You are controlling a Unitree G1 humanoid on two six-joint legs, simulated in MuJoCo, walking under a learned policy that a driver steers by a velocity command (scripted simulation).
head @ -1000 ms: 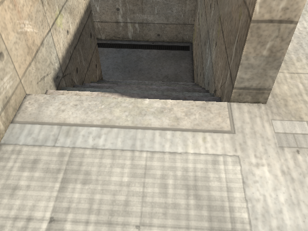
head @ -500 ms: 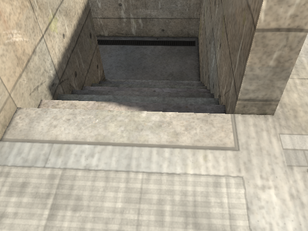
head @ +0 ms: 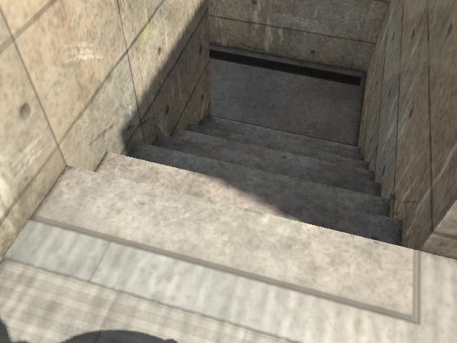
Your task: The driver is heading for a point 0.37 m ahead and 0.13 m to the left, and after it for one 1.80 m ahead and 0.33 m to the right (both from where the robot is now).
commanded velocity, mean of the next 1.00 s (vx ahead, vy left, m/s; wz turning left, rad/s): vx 0.50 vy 0.00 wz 0.08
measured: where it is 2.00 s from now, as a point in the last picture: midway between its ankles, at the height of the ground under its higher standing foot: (231, 212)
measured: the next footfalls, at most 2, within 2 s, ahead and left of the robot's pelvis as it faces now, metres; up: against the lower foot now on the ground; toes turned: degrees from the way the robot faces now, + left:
right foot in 0.30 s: +0.38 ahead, -0.12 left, +0.00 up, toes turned +12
left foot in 0.78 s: +0.53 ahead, +0.13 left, +0.00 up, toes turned +9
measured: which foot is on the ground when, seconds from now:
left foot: down 0.00-0.30, up 0.32-0.76, down 0.78-1.00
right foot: up 0.00-0.28, down 0.30-0.78, up 0.80-1.00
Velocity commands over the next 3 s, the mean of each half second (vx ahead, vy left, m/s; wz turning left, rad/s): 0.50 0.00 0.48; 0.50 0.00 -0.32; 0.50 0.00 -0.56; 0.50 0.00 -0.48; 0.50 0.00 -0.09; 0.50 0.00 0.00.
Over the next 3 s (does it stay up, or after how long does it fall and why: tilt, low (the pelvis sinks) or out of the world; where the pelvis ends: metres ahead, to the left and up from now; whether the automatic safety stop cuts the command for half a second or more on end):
stays up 1.37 -0.26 -0.45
